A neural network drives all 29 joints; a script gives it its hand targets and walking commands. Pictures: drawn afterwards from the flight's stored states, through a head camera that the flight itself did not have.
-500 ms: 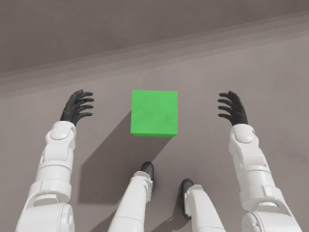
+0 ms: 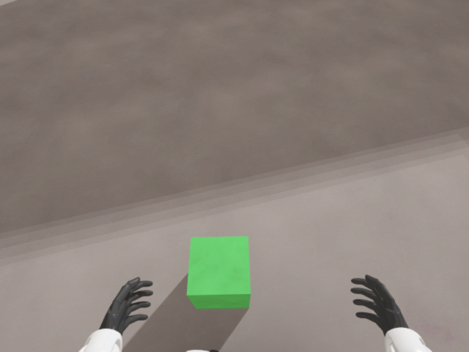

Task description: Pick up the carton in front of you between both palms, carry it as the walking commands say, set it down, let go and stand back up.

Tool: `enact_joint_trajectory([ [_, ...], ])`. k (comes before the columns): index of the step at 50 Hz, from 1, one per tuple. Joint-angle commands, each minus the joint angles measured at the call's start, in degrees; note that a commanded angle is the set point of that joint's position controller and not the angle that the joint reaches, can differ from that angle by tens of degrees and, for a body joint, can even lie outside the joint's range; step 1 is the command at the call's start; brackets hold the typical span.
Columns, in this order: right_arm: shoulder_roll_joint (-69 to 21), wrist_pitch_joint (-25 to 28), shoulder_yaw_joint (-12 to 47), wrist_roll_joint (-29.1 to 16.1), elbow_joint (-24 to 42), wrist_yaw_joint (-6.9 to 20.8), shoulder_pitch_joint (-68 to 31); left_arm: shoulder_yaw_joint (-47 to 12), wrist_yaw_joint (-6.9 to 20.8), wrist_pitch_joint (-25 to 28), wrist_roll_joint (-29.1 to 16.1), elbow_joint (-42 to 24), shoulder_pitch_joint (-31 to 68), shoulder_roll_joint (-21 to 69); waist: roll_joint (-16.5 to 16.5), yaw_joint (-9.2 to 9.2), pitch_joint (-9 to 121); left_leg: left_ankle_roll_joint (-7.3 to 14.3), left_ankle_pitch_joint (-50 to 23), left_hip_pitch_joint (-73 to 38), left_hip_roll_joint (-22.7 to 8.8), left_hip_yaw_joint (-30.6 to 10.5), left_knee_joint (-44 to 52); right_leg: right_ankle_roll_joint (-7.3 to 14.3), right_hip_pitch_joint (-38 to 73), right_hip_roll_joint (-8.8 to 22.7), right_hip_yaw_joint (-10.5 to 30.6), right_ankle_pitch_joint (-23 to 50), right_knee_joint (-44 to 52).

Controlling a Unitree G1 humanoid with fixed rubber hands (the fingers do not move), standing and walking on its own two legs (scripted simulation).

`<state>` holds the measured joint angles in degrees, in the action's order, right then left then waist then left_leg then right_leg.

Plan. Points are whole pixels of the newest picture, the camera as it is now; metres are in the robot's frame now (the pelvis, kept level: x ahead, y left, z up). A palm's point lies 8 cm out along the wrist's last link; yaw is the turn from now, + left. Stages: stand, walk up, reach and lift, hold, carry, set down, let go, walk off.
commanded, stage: let go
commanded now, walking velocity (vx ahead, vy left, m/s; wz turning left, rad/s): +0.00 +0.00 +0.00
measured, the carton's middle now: (221, 274) +0.41 +0.10 -0.65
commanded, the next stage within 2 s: stand in 0.44 s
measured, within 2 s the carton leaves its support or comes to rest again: neither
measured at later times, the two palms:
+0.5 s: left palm (105, 317) +0.17 +0.25 -0.07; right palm (397, 330) +0.17 -0.24 -0.08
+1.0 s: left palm (81, 346) +0.13 +0.29 -0.10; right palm out of the picture +0.13 -0.26 -0.09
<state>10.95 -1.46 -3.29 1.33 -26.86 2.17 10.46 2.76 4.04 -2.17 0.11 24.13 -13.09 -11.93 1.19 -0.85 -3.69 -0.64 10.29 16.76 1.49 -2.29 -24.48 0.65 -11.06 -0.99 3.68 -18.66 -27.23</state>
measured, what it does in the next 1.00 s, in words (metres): stands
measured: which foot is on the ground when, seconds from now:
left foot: down 0.00-1.00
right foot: down 0.00-1.00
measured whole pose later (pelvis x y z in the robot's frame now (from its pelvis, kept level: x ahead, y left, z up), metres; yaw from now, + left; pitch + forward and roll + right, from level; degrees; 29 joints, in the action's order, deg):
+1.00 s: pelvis +0.01 +0.02 -0.01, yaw -1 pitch -2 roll +0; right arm 15.8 1.2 -3.5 1.5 -46.1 -1.8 10.1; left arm 3.3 -1.4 0.1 1.0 39.9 -14.0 -17.6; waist 1.5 0.3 -1.3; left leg 0.7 15.3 13.7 1.4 -1.7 -30.8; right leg -0.5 -5.5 -1.1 4.2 -20.7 -28.0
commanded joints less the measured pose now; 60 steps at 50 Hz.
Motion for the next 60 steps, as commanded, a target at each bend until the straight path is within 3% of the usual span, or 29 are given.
enact_joint_trajectory([
  [1,4.4,-0.2,-0.3,-0.5,6.8,0.7,-0.9,1.9,-0.1,-0.6,0.1,-6.2,1.8,-6.4,2.6,0.65,4.2,-0.3,-9.8,-22.2,2.2,2.7,-0.5,-1.1,-11.1,1.5,-1.4,9.4,9.8],
  [7,4.7,-2.7,0.4,-1.1,8.1,1.3,-0.9,2.3,0.1,-3.3,0.7,-5.8,1.2,-6.7,1.8,0.19,0.6,-0.2,-9.6,-23.8,2.7,3.2,-1.2,-1.2,-9.7,2.0,-0.8,10.9,10.2],
  [17,5.9,-4.2,-0.4,-0.6,7.7,1.1,1.0,1.8,-0.3,-4.2,0.5,-5.8,0.4,-6.5,0.6,0.89,4.2,0.0,-17.7,-22.6,2.1,2.0,-1.3,-2.2,-3.4,-0.1,-1.0,22.2,6.9],
  [18,5.8,-2.8,0.0,-1.0,4.5,-0.2,3.6,2.6,-1.9,-7.1,2.2,-8.4,1.1,-9.0,-0.3,1.01,6.9,-0.6,-16.8,-19.7,3.3,2.6,-3.0,-2.2,0.4,0.3,-1.8,28.5,4.5],
  [19,5.9,-2.5,0.2,-1.1,5.4,-0.8,2.9,1.7,-2.5,-7.8,1.9,-7.2,-0.1,-8.2,1.3,1.23,6.8,-0.4,-16.4,-18.4,3.4,2.3,-3.1,-2.6,0.3,0.3,-1.6,30.5,3.7],
  [22,5.8,-2.3,1.0,-1.8,6.2,-1.2,1.1,1.0,-3.3,-8.5,1.1,-7.4,-0.2,-7.6,0.9,0.49,6.6,-0.2,-16.9,-16.7,3.2,1.9,-3.5,-2.6,-1.4,0.2,-1.7,28.2,3.4],
  [23,11.8,-0.8,-1.9,0.5,-4.1,-2.5,-0.2,3.2,-3.8,-4.4,-0.6,0.8,2.4,-11.5,4.8,0.07,7.3,0.8,-13.5,-12.3,-2.6,1.9,-5.4,-2.9,-1.7,1.5,-1.9,16.6,2.1],
  [25,11.6,0.7,-2.1,0.8,-5.5,-3.1,0.0,2.8,-3.7,-1.0,0.0,1.8,1.8,-10.1,2.3,0.76,6.2,1.4,-7.0,-8.8,-3.1,-0.2,-4.3,-2.3,-1.5,1.8,0.0,8.3,2.7],
  [27,11.4,1.7,-2.2,0.6,-6.9,-3.3,-1.8,2.8,-3.6,0.7,0.4,3.2,2.0,-9.9,-0.3,0.89,3.6,1.5,-4.0,-6.4,-3.5,-1.4,-2.9,-2.0,-2.2,1.9,0.8,5.6,3.0],
  [37,12.5,3.3,-2.5,0.4,-12.5,-3.9,-2.2,2.8,-5.1,2.8,0.8,8.6,0.5,-12.1,-2.7,1.20,5.9,1.8,-13.4,-9.2,-4.9,-3.3,-3.6,-1.7,-0.2,2.4,1.6,12.2,2.2],
  [60,13.7,3.4,-1.8,-0.1,-18.2,-4.1,-1.7,2.1,-5.8,3.4,0.7,14.7,-0.5,-13.5,-1.3,1.28,3.0,2.2,-8.2,-8.1,-5.5,-5.0,-0.9,-1.1,0.2,4.0,3.1,8.2,4.9],
])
